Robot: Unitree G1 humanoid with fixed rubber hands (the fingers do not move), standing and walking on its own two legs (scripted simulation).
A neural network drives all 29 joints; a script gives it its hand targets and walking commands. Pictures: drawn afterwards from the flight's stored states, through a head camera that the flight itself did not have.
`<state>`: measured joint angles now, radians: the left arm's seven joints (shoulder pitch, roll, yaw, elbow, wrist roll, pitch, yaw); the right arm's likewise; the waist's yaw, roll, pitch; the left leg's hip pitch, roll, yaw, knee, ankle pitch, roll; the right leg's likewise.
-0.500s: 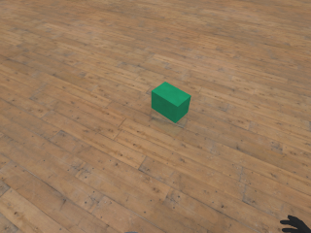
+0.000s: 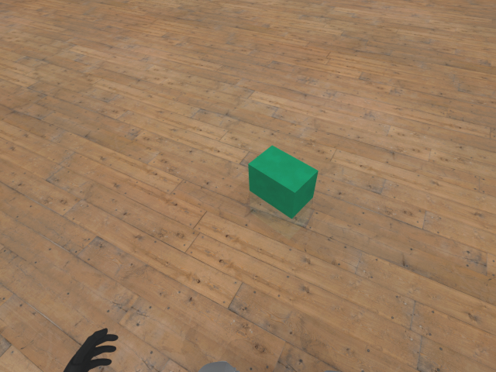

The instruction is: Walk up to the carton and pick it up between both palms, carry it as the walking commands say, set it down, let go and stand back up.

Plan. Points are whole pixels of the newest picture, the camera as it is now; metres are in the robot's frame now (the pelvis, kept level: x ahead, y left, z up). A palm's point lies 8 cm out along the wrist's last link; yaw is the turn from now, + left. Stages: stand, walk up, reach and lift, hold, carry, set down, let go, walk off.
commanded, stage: walk up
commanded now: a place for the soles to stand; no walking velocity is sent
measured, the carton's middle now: (281, 181) +1.08 -0.13 -0.65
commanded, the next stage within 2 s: none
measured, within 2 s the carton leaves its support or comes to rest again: neither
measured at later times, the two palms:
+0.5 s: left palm (129, 291) +0.29 +0.27 -0.10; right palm (495, 319) +0.22 -0.39 -0.08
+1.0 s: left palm (164, 213) +0.48 +0.23 -0.10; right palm (469, 239) +0.38 -0.43 -0.08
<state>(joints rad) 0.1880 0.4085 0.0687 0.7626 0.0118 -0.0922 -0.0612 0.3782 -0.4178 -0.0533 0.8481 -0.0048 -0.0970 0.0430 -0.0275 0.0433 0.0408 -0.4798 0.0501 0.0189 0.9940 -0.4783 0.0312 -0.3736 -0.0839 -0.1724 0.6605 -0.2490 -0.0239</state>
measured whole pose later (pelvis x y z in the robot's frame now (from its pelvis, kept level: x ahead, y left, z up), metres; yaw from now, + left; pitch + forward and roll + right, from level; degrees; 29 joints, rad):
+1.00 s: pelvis +0.36 -0.09 -0.01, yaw -2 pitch -1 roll +0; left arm 0.23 0.45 0.09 0.82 0.02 -0.08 -0.06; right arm 0.36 -0.45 -0.08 0.84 -0.01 -0.09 0.02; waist -0.03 -0.03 0.06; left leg -0.29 0.12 0.08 0.88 -0.48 0.01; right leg -0.49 -0.06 -0.07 0.70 -0.17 -0.03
